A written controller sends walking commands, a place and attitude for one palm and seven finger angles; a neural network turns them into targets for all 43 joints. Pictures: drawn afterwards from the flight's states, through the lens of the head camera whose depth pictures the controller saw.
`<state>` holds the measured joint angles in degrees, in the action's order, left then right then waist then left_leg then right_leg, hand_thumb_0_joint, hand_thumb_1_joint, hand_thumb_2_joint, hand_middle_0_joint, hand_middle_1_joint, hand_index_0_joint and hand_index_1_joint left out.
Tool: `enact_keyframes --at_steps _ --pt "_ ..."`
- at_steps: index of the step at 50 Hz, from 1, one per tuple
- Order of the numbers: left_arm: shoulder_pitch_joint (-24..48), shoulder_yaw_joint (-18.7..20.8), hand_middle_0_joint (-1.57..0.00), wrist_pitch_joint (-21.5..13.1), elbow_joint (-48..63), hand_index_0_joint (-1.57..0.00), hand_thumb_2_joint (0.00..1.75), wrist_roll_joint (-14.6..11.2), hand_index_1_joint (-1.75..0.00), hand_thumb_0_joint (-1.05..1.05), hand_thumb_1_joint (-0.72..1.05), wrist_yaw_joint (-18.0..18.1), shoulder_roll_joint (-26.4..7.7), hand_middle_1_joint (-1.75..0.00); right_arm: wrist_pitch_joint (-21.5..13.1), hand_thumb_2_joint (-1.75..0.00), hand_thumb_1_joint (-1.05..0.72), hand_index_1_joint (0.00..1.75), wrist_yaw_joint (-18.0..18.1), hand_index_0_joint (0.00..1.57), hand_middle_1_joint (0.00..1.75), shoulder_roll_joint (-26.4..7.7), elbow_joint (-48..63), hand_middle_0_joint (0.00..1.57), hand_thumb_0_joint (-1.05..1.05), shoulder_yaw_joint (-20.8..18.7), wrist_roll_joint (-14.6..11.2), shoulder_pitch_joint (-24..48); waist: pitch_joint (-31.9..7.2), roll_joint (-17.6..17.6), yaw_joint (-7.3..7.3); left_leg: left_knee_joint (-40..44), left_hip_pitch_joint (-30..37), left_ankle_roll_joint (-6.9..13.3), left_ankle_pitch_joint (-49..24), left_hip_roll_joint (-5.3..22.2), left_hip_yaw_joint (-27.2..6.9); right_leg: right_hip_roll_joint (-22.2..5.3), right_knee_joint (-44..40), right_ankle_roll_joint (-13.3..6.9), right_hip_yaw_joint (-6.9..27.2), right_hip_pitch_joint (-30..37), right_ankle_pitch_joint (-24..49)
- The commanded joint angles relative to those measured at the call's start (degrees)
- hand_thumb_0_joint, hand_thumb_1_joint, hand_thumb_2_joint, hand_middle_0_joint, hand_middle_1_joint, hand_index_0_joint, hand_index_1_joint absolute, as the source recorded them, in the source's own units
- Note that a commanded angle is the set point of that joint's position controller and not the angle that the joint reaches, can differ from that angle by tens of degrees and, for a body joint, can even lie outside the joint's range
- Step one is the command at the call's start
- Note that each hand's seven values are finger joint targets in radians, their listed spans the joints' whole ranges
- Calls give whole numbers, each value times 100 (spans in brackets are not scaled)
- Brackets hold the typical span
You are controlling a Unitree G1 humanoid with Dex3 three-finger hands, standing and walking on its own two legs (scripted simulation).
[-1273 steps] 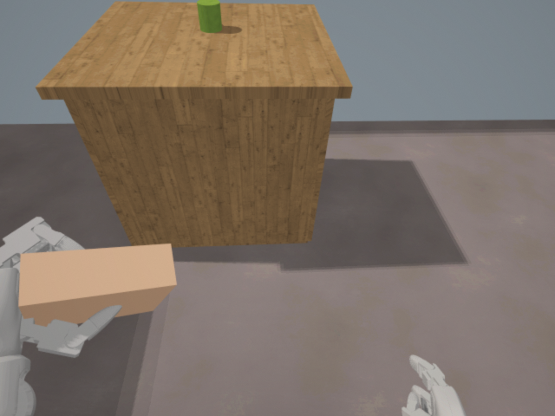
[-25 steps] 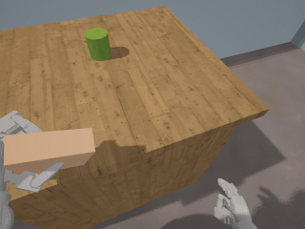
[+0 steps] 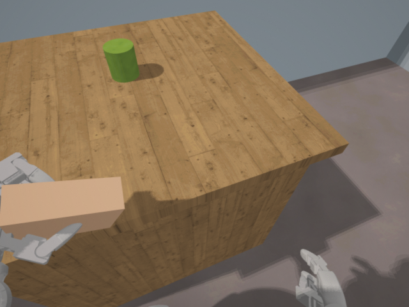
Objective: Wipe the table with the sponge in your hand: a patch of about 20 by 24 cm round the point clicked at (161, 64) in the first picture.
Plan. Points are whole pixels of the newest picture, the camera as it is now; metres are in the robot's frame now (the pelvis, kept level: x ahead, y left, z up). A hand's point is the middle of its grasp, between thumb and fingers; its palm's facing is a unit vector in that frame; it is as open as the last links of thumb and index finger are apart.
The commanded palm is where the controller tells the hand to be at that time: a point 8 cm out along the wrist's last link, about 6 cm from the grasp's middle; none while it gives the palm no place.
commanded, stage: shuffle to correct the standing spot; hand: left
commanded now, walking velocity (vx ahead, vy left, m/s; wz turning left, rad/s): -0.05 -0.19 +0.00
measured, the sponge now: (84, 208) +0.23 +0.19 +0.14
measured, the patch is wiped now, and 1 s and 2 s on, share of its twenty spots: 0.00 0.00 0.00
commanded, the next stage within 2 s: none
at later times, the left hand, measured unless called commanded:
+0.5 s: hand (33, 216) +0.21 +0.24 +0.17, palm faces +0.34 -0.86 -0.39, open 9.0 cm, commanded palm +0.15 +0.28 +0.18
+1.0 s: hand (50, 201) +0.23 +0.23 +0.17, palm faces +0.33 -0.85 -0.41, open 9.0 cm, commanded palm +0.17 +0.28 +0.18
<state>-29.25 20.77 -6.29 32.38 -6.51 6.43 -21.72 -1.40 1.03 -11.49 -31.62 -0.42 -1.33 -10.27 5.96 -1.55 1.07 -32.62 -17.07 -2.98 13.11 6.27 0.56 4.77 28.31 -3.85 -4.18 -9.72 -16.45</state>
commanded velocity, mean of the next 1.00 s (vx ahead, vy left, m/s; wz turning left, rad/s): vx -0.01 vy -0.20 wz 0.00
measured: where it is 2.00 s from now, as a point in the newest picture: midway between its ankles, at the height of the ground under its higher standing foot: outside the picture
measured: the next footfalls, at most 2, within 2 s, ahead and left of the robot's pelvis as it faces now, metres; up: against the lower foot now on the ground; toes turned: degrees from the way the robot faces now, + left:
none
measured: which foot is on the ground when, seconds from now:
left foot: down 0.00-1.00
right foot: down 0.00-1.00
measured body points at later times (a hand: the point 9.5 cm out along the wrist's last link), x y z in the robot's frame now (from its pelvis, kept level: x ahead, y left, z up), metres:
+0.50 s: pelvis -0.01 +0.00 +0.00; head +0.02 +0.01 +0.45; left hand +0.18 +0.28 +0.19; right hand +0.17 -0.21 -0.09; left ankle +0.05 +0.15 -0.73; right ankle -0.01 -0.08 -0.73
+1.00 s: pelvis +0.01 -0.01 +0.00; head +0.05 -0.01 +0.44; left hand +0.20 +0.27 +0.19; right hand +0.19 -0.23 -0.09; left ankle +0.05 +0.15 -0.73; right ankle -0.01 -0.08 -0.73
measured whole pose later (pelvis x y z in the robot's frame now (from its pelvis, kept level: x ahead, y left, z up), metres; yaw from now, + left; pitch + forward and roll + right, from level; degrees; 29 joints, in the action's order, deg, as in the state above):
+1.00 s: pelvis +0.01 -0.01 +0.00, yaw +0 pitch -1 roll -2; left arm -29.3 21.0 -4.7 34.1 -6.9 6.8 -22.0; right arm -0.5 0.9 -11.5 -31.6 -0.3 -1.2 -9.1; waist 6.3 -2.3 0.7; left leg -34.3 -18.3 -3.3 14.6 6.4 0.1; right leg 4.9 30.0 -4.4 -4.6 -10.8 -18.2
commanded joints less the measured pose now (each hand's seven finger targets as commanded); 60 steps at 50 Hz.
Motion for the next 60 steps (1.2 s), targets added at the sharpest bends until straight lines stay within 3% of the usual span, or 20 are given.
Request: enact_keyframes --at_steps 1,11,12,15,21,22,26,31,33,36,37,41,44,46,47,53,56,60 --pt "166 680 -120 -346 1142 -120 130 -41 -160 0 10 65 -903 -160 -288 -90 -90 30 57 20 30 -621 937 20 0 -220 -21 516 -940 -136 -36 235 402 431 -553 243 -161 -885 -636 231 738 -15 1422" --pt "420 640 -120 -329 1305 -120 130 -12 -160 0 10 107 -913 -160 -361 -90 -90 30 80 20 30 -616 947 20 0 -171 8 542 -792 -351 -53 756 255 486 476 350 -434 -683 -685 252 631 -209 552" --pt "448 639 -120 -318 1392 -120 130 -11 -160 0 10 124 -932 -160 -366 -90 -90 30 91 20 30 -610 941 20 0 -151 -14 588 -818 -527 -32 840 343 486 514 339 -464 -677 -650 236 638 -244 528" --pt "384 599 -120 -291 1209 -120 130 4 -160 0 10 127 -841 -160 -366 -90 -90 30 74 20 30 -610 920 20 0 -154 15 510 -804 -375 -51 859 181 489 742 353 -476 -638 -714 249 617 -168 383" --pt "343 623 -120 -254 1277 -120 130 0 -160 0 10 145 -862 -160 -342 -90 -90 30 57 20 30 -608 930 20 0 -170 3 520 -919 -273 -47 668 262 460 412 304 -401 -704 -680 192 622 -134 593" --pt "361 641 -120 -246 1371 -120 130 -11 -160 0 10 161 -911 -160 -343 -90 -90 30 67 20 30 -604 927 20 0 -145 -17 579 -935 -418 -23 740 368 464 345 301 -430 -703 -618 186 599 -175 640" --pt "311 641 -120 -221 1277 -120 130 -8 -160 0 10 159 -884 -160 -307 -90 -90 30 61 20 30 -592 911 20 0 -160 7 520 -927 -169 -43 519 245 454 220 274 -348 -755 -667 163 646 -109 741" --pt "348 622 -120 -205 1310 -120 130 -24 -160 0 10 159 -879 -160 -274 -90 -90 30 64 20 30 -594 901 20 0 -168 -6 534 -898 -165 -27 329 295 441 31 237 -284 -823 -636 115 686 -180 915" --pt "322 624 -120 -218 1335 -120 130 -21 -160 0 10 173 -895 -160 -263 -90 -90 30 71 20 30 -596 873 20 0 -138 9 544 -908 -375 -19 447 357 474 -22 277 -354 -754 -549 146 610 -202 921" --pt "293 700 -120 -221 1379 -120 130 -20 -160 0 10 166 -952 -160 -256 -90 -90 30 69 20 30 -606 911 20 0 -176 -2 541 -948 -272 -47 385 320 474 -136 310 -362 -767 -552 157 633 -113 1030" --pt "317 716 -120 -225 1501 -120 130 -27 -160 0 10 178 -991 -160 -256 -90 -90 30 83 20 30 -617 910 20 0 -172 -21 577 -1007 -461 -25 432 456 488 -394 317 -401 -767 -456 148 620 -102 1196" --pt "169 725 -120 -205 1289 -120 130 -22 -160 0 10 147 -951 -160 -225 -90 -90 30 66 20 30 -605 904 20 0 -199 -4 512 -1012 -146 -49 182 364 464 -521 296 -274 -809 -534 162 661 -37 1360" --pt "98 734 -120 -186 1281 -120 130 -31 -160 0 10 144 -963 -160 -196 -90 -90 30 65 20 30 -630 899 20 0 -215 3 505 -1167 -110 -35 -1 473 454 -1102 273 -179 -872 -412 154 648 103 1894" --pt "138 726 -120 -180 1245 -120 130 -38 -160 0 10 124 -960 -160 -177 -90 -90 30 53 20 30 -614 898 20 0 -223 -8 514 -1168 39 -25 -184 467 428 -1080 215 -92 -957 -440 116 737 84 2054" --pt "128 746 -120 -167 1259 -120 130 -46 -160 0 10 140 -989 -160 -176 -90 -90 30 62 20 30 -609 883 20 0 -205 -26 562 -1164 -50 -5 -159 545 434 -1158 196 -107 -985 -400 95 767 45 2122" --pt "71 721 -120 -200 1251 -120 130 -41 -160 0 10 120 -958 -160 -130 -90 -90 30 61 20 30 -624 896 20 0 -189 -1 564 -1022 -254 -26 89 492 500 -1132 303 -258 -831 -342 206 590 -21 1863" --pt "130 740 -120 -210 1290 -120 130 -46 -160 0 10 100 -983 -160 -133 -90 -90 30 55 20 30 -625 947 20 0 -201 -11 575 -963 -197 -51 122 360 482 -927 318 -288 -824 -417 216 603 6 1667" --pt "110 746 -120 -235 1384 -120 130 -51 -160 0 10 112 -979 -160 -158 -90 -90 30 55 20 30 -643 955 20 0 -215 -12 542 -1065 -347 -51 253 425 484 -815 333 -348 -789 -398 218 588 26 1554"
